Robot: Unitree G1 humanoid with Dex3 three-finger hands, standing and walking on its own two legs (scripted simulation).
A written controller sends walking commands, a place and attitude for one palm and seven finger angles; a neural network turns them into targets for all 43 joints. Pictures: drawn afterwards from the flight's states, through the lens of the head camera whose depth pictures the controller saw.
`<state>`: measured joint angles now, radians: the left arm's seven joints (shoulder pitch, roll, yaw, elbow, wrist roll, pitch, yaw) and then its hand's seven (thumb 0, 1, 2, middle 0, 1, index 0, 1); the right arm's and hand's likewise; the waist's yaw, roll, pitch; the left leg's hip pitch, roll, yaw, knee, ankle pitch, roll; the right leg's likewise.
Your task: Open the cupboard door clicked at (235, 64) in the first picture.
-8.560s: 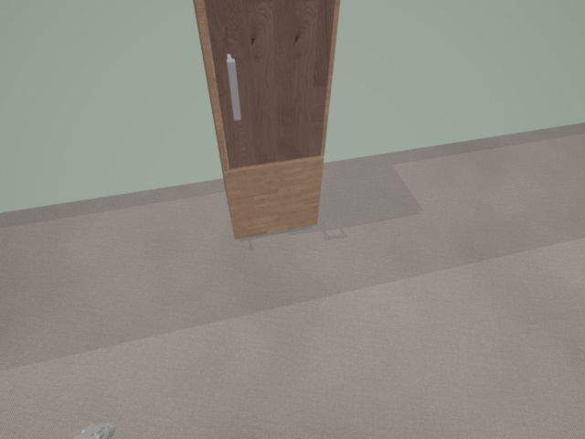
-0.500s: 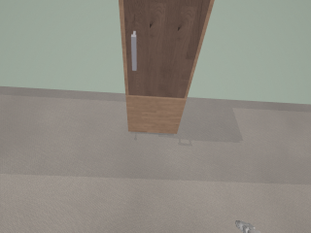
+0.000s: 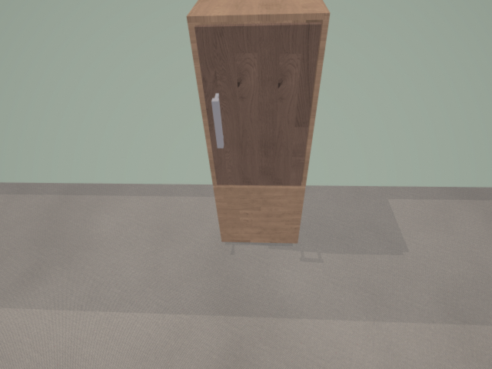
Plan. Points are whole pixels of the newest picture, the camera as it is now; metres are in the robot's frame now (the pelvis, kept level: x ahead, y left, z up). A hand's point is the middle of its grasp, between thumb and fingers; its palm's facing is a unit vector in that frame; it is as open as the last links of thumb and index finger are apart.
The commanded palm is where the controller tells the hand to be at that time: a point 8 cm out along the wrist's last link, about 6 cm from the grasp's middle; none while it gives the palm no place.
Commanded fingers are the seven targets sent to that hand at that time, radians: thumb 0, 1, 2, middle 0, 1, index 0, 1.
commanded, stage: take the last steps up to it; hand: left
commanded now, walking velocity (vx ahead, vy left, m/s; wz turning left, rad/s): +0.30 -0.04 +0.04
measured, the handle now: (218, 121) +0.86 +0.15 -0.04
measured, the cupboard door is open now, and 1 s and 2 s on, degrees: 0 0 0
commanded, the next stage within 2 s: come to a stop and stand still in 0.76 s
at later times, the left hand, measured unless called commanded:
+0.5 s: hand out of the picture +0.04 +0.18 -0.19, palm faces +0.10 -0.99 -0.11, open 7.4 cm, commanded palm none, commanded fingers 0.00 0.90 0.90 -0.20 -0.30 -0.20 -0.30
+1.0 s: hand (198, 272) +0.38 +0.15 -0.16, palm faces +0.00 -0.97 -0.23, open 7.3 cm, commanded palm none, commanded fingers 0.00 0.90 0.90 -0.20 -0.30 -0.20 -0.30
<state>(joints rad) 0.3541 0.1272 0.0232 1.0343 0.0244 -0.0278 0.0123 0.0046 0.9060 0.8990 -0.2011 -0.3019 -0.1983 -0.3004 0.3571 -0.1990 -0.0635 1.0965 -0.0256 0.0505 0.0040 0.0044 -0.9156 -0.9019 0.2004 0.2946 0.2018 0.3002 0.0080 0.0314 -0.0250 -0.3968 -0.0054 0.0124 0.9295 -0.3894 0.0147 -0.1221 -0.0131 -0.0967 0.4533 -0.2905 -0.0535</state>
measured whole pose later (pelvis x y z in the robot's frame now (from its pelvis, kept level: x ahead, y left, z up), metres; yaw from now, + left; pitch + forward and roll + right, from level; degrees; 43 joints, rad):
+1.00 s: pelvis +0.29 -0.02 -0.01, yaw +0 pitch -1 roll +1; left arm 0.15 0.13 0.03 1.02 0.02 -0.03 0.02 0.00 0.92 0.90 -0.20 -0.30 -0.20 -0.30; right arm 0.31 -0.18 -0.05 1.11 -0.01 0.02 -0.02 0.00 -0.91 -0.90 0.20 0.29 0.20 0.30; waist -0.03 0.05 0.09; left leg -0.33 0.05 0.04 0.98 -0.49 -0.02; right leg -0.32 -0.04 -0.15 0.54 -0.20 -0.05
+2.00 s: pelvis +0.25 +0.01 +0.00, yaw +0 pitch -2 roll +0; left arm 0.29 0.12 -0.01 1.13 0.01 0.01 0.04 0.01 0.91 0.90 -0.20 -0.30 -0.20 -0.30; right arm 0.33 -0.14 -0.01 1.17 -0.01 0.02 -0.03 0.00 -0.91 -0.90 0.20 0.29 0.20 0.30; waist -0.01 0.00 0.04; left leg -0.20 0.01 0.07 0.40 -0.16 0.02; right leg -0.11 -0.01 -0.05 0.42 -0.27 -0.01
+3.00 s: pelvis +0.22 +0.04 +0.00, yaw +1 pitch -3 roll -1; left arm 0.33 0.24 0.00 1.04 0.03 0.02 0.03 0.01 0.91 0.90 -0.20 -0.30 -0.20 -0.30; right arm 0.24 -0.23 -0.02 1.05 -0.02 0.02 0.00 0.00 -0.91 -0.90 0.20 0.29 0.20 0.30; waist 0.00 -0.01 0.00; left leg -0.25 -0.03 0.07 0.42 -0.13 0.06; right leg -0.16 -0.04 -0.05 0.45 -0.26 0.02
